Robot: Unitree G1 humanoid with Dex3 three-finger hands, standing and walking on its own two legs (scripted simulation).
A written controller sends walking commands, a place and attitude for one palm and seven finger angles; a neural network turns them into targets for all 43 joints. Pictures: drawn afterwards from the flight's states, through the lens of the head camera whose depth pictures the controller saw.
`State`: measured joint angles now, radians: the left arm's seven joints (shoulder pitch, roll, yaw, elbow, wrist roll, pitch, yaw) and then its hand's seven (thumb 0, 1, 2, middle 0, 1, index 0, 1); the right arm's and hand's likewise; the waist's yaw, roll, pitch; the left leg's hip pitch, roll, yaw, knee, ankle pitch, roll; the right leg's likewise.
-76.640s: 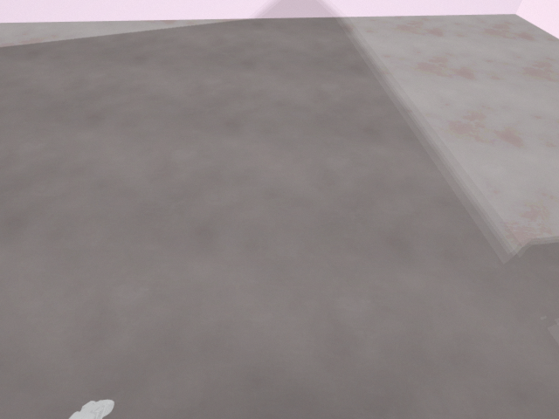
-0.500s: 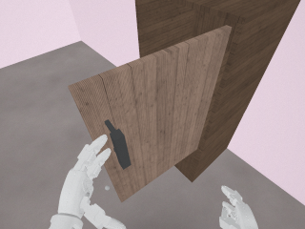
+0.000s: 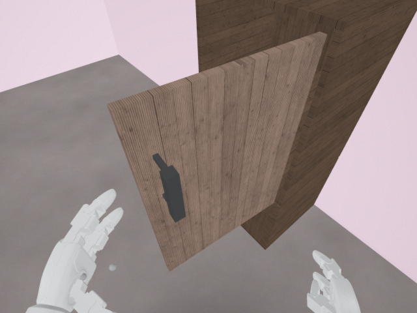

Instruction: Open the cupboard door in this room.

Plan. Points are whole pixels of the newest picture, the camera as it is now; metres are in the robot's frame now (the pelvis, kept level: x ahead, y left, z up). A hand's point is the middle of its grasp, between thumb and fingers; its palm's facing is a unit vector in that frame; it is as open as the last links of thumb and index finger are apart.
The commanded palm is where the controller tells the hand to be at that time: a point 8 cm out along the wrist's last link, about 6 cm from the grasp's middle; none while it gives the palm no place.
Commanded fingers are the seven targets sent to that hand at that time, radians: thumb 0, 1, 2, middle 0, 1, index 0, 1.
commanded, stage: draw the hand back to the body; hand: left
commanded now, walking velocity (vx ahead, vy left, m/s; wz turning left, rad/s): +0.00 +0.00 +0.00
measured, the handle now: (168, 188) +0.31 +0.10 +0.11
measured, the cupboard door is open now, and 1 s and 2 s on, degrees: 84 84 84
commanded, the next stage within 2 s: step back with the hand held close in 1.58 s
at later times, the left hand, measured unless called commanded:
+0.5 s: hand (72, 251) +0.18 +0.21 +0.14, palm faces -0.02 -1.00 -0.08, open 16.2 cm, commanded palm +0.14 +0.26 +0.16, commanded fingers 0.00 -0.29 0.39 -0.16 -0.30 -0.16 -0.30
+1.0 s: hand (34, 208) +0.22 +0.26 +0.18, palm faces +0.36 -0.85 -0.39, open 11.5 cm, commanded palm +0.17 +0.30 +0.20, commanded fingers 0.00 0.58 0.76 -0.19 -0.30 -0.19 -0.30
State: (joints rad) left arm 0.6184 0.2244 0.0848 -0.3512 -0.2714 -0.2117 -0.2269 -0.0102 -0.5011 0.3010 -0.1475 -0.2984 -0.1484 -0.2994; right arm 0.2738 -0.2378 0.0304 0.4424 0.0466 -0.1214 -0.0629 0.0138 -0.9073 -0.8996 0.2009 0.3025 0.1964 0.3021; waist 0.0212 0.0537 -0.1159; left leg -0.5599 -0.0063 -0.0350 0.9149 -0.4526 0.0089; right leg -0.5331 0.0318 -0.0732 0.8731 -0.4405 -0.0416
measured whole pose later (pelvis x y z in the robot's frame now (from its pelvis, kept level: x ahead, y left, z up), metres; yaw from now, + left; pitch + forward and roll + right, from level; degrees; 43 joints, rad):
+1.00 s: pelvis +0.03 +0.03 +0.04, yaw -1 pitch -2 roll -1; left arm 0.54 0.33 0.25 -0.46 -0.06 -0.02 0.13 0.00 0.25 0.62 -0.18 -0.30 -0.18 -0.30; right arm 0.23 -0.22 0.06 0.58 0.01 -0.11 -0.09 0.01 -0.91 -0.90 0.20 0.30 0.20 0.30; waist 0.06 0.05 -0.02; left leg -0.18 -0.03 0.01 0.53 -0.32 0.04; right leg -0.17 0.01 -0.02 0.49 -0.30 0.00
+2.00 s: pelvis +0.00 +0.02 +0.05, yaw -4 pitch +0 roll -1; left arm 0.54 0.39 0.36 -0.44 -0.05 -0.13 0.11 0.02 0.89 0.90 -0.21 -0.30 -0.21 -0.30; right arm 0.16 -0.25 -0.01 0.56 0.02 0.00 -0.07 0.01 -0.91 -0.90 0.20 0.30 0.20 0.30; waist 0.01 0.04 0.02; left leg -0.22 -0.01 0.04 0.46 -0.24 0.03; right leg -0.22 0.03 0.01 0.43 -0.20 -0.01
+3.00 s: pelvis -0.22 +0.05 +0.03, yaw -9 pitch +0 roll -2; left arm 0.57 0.49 0.45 -0.63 -0.06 -0.22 0.12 0.02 0.88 0.90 -0.21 -0.30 -0.21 -0.30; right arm 0.17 -0.16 0.05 0.65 0.01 -0.09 -0.05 0.01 -0.91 -0.90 0.21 0.30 0.20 0.30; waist 0.04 -0.06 0.00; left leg -0.53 -0.01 0.04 0.61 -0.09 0.01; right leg -0.03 0.04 -0.02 0.53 -0.48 -0.01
